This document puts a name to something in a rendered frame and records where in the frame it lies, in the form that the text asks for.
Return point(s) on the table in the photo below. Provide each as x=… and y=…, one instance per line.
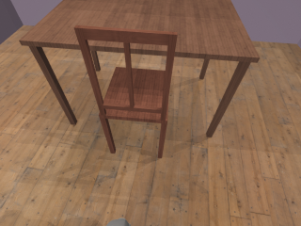
x=206, y=29

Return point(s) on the chair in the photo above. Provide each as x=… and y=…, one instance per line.
x=133, y=94

